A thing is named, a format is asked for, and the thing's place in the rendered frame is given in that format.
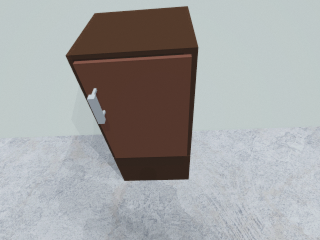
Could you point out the handle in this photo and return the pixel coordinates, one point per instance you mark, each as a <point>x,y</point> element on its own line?
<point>96,108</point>

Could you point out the cupboard door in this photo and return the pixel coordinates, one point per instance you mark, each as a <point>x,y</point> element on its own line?
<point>147,101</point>

